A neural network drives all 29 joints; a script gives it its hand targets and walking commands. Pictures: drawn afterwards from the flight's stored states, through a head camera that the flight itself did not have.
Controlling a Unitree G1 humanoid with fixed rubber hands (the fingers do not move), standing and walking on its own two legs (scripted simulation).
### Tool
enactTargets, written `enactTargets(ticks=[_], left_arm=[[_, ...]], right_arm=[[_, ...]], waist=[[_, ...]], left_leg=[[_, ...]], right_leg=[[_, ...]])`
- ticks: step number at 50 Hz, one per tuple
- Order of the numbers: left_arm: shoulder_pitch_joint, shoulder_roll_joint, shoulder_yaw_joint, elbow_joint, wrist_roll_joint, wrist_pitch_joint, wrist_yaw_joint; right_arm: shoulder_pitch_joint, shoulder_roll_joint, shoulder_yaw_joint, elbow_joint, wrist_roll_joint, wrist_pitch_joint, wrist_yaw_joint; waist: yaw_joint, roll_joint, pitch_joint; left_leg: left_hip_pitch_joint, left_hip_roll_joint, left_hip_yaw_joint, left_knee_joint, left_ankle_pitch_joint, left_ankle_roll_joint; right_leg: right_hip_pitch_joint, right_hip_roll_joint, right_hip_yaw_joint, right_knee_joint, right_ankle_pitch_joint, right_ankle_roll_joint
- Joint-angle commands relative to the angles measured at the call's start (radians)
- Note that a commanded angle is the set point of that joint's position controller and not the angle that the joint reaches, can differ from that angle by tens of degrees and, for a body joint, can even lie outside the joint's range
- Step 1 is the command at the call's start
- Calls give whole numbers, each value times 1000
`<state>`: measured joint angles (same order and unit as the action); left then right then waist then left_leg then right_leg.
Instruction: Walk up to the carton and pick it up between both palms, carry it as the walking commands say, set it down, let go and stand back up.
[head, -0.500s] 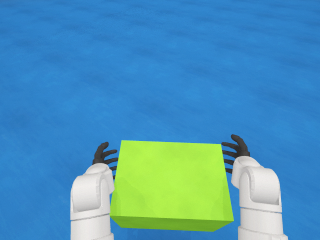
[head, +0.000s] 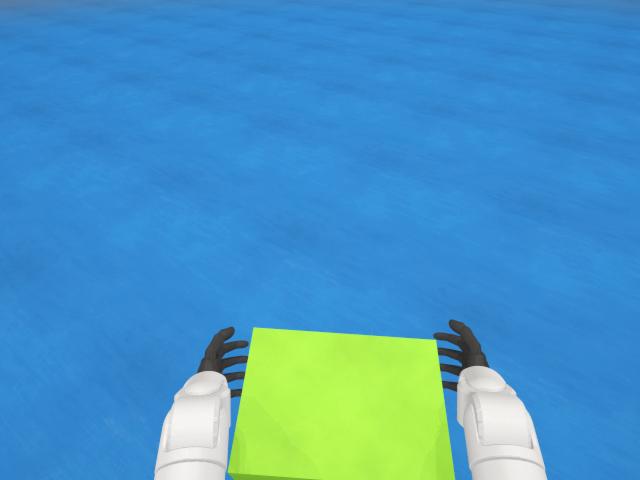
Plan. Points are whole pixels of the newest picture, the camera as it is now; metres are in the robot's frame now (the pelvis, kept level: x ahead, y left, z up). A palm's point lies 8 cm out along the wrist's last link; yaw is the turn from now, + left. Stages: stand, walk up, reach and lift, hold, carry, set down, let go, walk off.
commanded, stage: hold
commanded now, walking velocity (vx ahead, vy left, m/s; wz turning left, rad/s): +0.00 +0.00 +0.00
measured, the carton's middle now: (338, 417) +0.26 +0.00 -0.07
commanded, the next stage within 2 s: set down in 0.36 s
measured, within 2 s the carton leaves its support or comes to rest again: neither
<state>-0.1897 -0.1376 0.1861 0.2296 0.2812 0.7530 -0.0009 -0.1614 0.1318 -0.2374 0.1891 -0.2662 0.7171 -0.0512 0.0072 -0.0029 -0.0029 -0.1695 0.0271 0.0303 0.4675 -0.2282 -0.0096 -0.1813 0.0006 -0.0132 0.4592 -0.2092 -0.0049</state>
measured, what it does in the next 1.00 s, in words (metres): stands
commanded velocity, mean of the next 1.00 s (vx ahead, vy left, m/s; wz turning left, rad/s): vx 0.00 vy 0.00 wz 0.00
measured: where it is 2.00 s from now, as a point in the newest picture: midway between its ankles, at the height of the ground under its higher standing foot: outside the picture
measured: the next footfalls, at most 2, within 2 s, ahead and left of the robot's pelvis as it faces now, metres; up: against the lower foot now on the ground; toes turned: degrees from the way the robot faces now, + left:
none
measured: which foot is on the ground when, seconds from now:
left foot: down 0.00-1.00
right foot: down 0.00-1.00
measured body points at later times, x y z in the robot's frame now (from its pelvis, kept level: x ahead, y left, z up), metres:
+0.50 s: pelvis +0.01 +0.01 +0.00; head -0.05 +0.02 +0.45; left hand +0.30 +0.20 +0.04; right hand +0.32 -0.14 +0.04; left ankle +0.02 +0.13 -0.74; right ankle +0.03 -0.11 -0.74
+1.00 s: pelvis +0.03 -0.01 +0.00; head +0.07 -0.01 +0.45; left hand +0.30 +0.20 -0.03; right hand +0.34 -0.14 -0.04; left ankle +0.02 +0.13 -0.74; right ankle +0.03 -0.11 -0.74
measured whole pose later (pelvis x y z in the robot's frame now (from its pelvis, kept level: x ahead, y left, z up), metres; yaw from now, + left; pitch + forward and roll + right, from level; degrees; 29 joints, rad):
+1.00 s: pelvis +0.03 -0.01 +0.00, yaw +0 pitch +6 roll +0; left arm -0.21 -0.14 0.35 0.38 0.28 0.47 -0.07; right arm -0.23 0.14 -0.30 0.41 -0.26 0.42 0.00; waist 0.09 0.00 -0.03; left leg -0.30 -0.01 -0.05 0.44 -0.23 -0.02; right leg -0.33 0.04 0.06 0.46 -0.23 -0.02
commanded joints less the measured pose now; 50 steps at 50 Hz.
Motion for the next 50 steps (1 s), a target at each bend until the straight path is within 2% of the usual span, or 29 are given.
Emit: enactTargets(ticks=[1, 2, 3, 4, 5, 7, 9, 12, 13, 15, 17, 18, 19, 21, 23, 24, 27, 30, 35, 36, 37, 39, 40, 42, 43, 44, 45, 48, 50], left_arm=[[-606, -954, -566, -245, -304, -123, -244], [-593, -916, -521, -164, -281, -103, -244], [-575, -878, -493, -69, -265, -86, -252], [-557, -855, -463, 28, -256, -68, -264], [-581, -840, -451, 103, -249, -53, -281], [-647, -848, -431, 221, -245, -50, -316], [-742, -900, -466, 192, -279, -68, -346], [-893, -937, -518, 74, -328, -87, -357], [-883, -943, -522, 39, -336, -91, -350], [-832, -920, -522, 5, -331, -87, -344], [-746, -902, -516, -20, -322, -85, -329], [-712, -905, -519, -39, -317, -82, -323], [-788, -837, -336, -68, -269, -70, -300], [-753, -839, -308, -1, -237, -68, -282], [-707, -867, -319, 42, -217, -74, -275], [-693, -878, -331, 46, -218, -79, -274], [-680, -900, -378, 53, -246, -95, -279], [-661, -894, -410, 26, -266, -124, -285], [-578, -835, -370, 63, -227, -162, -275], [-556, -827, -378, 61, -231, -175, -278], [-551, -808, -364, 68, -218, -187, -277], [-541, -796, -362, 69, -220, -212, -278], [-519, -780, -344, 86, -206, -226, -281], [-498, -769, -343, 86, -194, -253, -281], [-495, -758, -349, 82, -202, -271, -284], [-492, -745, -343, 86, -196, -286, -287], [-483, -734, -333, 90, -193, -306, -289], [-469, -695, -319, 106, -182, -353, -298], [-487, -665, -302, 127, -179, -390, -306]], right_arm=[[-801, 989, 873, -137, 397, -84, 384], [-768, 953, 824, -56, 362, -71, 380], [-715, 912, 755, 35, 317, -64, 375], [-678, 867, 677, 110, 272, -53, 365], [-630, 831, 580, 204, 225, -44, 363], [-624, 814, 451, 312, 174, -50, 361], [-628, 867, 406, 341, 175, -57, 367], [-675, 915, 410, 304, 218, -53, 369], [-705, 927, 453, 259, 246, -55, 371], [-667, 950, 485, 223, 263, -39, 363], [-665, 956, 551, 148, 284, -36, 362], [-654, 956, 581, 112, 295, -35, 361], [-768, 932, 488, 154, 300, -26, 380], [-761, 893, 479, 170, 285, -30, 394], [-755, 886, 496, 170, 275, -55, 400], [-750, 884, 504, 161, 264, -70, 401], [-720, 876, 502, 156, 230, -105, 391], [-647, 879, 502, 155, 204, -130, 373], [-562, 849, 470, 196, 181, -163, 356], [-541, 844, 474, 190, 182, -174, 349], [-523, 836, 464, 207, 173, -183, 348], [-504, 841, 467, 212, 173, -204, 343], [-518, 840, 468, 207, 168, -215, 337], [-497, 846, 476, 205, 171, -243, 327], [-484, 841, 481, 205, 173, -258, 323], [-468, 847, 478, 226, 174, -273, 317], [-485, 851, 489, 212, 169, -288, 309], [-461, 863, 491, 245, 173, -333, 288], [-466, 850, 477, 282, 156, -366, 278]], waist=[[235, -10, -439], [233, -7, -353], [205, -5, -256], [168, -32, -169], [115, -5, -87], [43, 57, 58], [-20, 75, 71], [-71, 110, -5], [-48, 105, -47], [-35, 64, -63], [14, 19, -111], [37, 28, -145], [105, 42, -115], [117, 47, -41], [118, 56, -81], [113, 47, -105], [72, 27, -210], [49, 1, -284], [78, 31, -285], [71, 22, -291], [81, 24, -279], [78, 18, -303], [94, -1, -299], [95, 13, -334], [86, -10, -344], [89, 7, -369], [97, -33, -384], [95, -38, -429], [84, -66, -446]], left_leg=[[124, -114, -77, -78, 378, 33], [113, -115, -79, -93, 287, 31], [102, -112, -86, -110, 194, 30], [80, -102, -102, -129, 97, 33], [62, -86, -118, -158, -22, 35], [-21, -57, -142, -211, -218, 46], [-26, -47, -150, -208, -227, 47], [18, -54, -146, -190, -162, 34], [36, -58, -144, -190, -104, 32], [75, -77, -122, -171, 35, 27], [127, -89, -110, -160, 176, 25], [145, -97, -105, -160, 226, 21], [58, -89, -86, -199, 45, 30], [-26, -69, -94, -248, -55, 35], [-17, -60, -97, -251, -46, 31], [7, -64, -92, -239, 14, 25], [136, -81, -78, -191, 152, 10], [205, -93, -77, -167, 276, 5], [185, -104, -81, -154, 333, 1], [169, -105, -83, -146, 353, 4], [151, -108, -81, -140, 357, 4], [136, -110, -80, -124, 376, 7], [111, -114, -80, -111, 367, 12], [82, -121, -81, -86, 407, 13], [61, -122, -87, -72, 413, 15], [35, -123, -87, -61, 421, 15], [7, -126, -89, -45, 410, 20], [-85, -131, -92, -3, 397, 24], [-165, -135, -91, 29, 347, 24]], right_leg=[[267, 81, 151, -71, 299, 1], [218, 76, 157, -96, 195, -8], [174, 68, 160, -120, 107, -16], [142, 65, 159, -138, 27, -21], [117, 69, 145, -146, -45, -26], [130, 77, 126, -144, -137, -24], [143, 65, 122, -135, -118, -11], [175, 48, 109, -139, -48, -5], [201, 52, 101, -136, 5, -5], [212, 47, 101, -160, 86, -4], [243, 49, 106, -171, 182, 0], [268, 51, 110, -172, 231, 0], [215, 101, 69, -137, 81, -21], [234, 117, 55, -130, 16, -23], [241, 115, 54, -111, 20, -22], [232, 114, 57, -110, 54, -23], [178, 97, 72, -124, 107, -34], [147, 101, 76, -127, 196, -33], [110, 95, 92, -114, 251, -31], [111, 96, 93, -110, 277, -28], [93, 94, 95, -105, 280, -26], [86, 90, 101, -95, 313, -22], [78, 88, 103, -88, 319, -16], [61, 86, 105, -62, 383, -12], [52, 85, 104, -52, 416, -4], [51, 79, 110, -37, 458, -4], [47, 78, 109, -20, 478, 5], [42, 59, 125, 20, 590, 19], [24, 52, 128, 53, 599, 26]])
